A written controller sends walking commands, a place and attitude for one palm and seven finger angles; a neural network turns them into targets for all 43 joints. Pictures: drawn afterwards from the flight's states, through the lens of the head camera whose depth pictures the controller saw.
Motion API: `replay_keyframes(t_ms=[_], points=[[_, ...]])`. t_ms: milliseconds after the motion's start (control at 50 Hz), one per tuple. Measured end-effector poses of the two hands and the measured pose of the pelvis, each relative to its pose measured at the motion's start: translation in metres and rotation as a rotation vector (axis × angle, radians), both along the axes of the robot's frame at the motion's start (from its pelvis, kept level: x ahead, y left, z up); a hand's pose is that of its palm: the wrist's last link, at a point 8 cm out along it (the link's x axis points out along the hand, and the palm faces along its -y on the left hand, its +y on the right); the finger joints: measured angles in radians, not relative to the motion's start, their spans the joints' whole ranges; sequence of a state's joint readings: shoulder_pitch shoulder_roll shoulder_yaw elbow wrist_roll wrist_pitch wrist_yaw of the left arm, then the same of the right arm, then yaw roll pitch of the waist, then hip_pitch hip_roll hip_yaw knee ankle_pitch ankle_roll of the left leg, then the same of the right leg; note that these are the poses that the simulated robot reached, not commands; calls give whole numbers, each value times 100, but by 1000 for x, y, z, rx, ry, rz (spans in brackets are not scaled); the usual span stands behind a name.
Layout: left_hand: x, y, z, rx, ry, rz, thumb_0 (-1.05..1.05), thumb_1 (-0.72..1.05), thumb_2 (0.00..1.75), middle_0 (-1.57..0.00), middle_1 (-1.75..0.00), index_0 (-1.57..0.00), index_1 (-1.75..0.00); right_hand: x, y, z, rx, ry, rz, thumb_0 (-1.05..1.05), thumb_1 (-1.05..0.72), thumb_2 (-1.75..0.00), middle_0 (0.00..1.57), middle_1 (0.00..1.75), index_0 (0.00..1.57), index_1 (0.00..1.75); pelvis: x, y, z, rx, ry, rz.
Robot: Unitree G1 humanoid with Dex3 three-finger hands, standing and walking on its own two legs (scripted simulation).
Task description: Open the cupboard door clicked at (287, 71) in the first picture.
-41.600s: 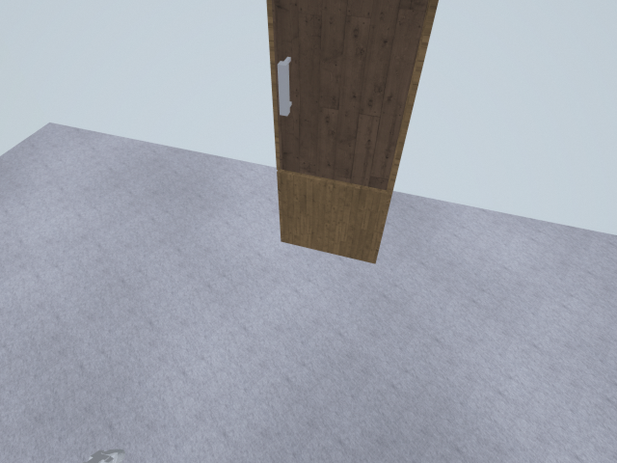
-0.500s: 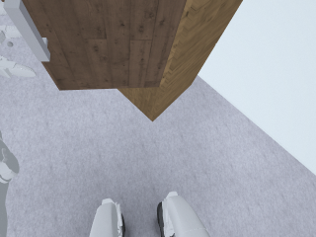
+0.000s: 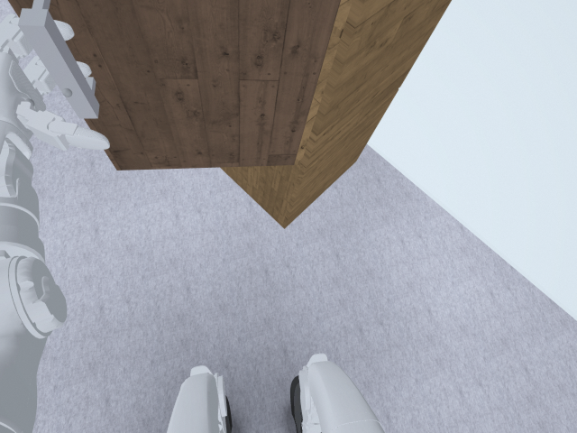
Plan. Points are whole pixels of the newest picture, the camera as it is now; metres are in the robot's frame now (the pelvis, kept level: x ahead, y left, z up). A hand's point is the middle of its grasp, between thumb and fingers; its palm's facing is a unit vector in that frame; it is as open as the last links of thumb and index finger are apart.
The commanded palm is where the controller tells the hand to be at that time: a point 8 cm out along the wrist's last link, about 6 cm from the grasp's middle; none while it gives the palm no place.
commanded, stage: slide the fingers in behind the handle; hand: left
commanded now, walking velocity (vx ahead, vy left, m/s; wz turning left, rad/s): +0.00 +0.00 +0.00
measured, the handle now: (68, 58) +0.59 +0.23 +0.07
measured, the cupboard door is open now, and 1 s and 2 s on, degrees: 50 50 67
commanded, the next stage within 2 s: close the thumb around the handle in 0.54 s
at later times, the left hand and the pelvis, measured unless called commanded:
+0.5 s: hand (68, 91) +0.53 +0.22 +0.07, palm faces +0.00 -1.00 -0.03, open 14.0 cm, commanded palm +0.52 +0.26 +0.07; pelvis +0.00 +0.00 +0.00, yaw +0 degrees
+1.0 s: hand (73, 91) +0.54 +0.22 +0.07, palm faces +0.00 -1.00 -0.02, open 10.3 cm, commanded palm +0.52 +0.25 +0.07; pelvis +0.00 +0.00 +0.00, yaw +0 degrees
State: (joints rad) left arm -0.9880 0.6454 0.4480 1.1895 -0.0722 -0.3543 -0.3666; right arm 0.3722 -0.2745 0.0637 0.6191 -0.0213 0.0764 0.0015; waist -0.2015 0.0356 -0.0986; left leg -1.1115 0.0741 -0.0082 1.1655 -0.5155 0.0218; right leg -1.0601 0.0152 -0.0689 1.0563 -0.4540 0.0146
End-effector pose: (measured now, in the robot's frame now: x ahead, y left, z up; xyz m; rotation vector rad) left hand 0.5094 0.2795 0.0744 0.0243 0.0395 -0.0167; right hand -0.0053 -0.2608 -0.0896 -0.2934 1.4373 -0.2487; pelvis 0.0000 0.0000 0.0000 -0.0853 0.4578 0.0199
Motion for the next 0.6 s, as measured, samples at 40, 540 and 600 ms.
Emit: replay_keyframes(t_ms=[40, 540, 600], points=[[1, -4, -1, -4, 9, -2, -2, -50, 30, -30, -120, -30, -120, -1, 0, -1, 4, 0, -2, 1, -90, -90, 20, 30, 20, 30, 0, -1, 0, 1, 0, 0], [-1, -2, 0, -2, 9, 17, -2, -50, 30, -30, -120, -30, -120, -7, -1, 0, 8, 10, -13, 1, -90, -90, 20, 30, 20, 30, 1, -3, 1, 6, -3, -4], [-1, -3, -3, -5, 15, 9, -2, -50, 30, -30, -120, -30, -120, -5, -2, 1, 0, 7, -6, 1, -90, -90, 20, 30, 20, 30, 1, -1, 1, 4, -2, -2]])
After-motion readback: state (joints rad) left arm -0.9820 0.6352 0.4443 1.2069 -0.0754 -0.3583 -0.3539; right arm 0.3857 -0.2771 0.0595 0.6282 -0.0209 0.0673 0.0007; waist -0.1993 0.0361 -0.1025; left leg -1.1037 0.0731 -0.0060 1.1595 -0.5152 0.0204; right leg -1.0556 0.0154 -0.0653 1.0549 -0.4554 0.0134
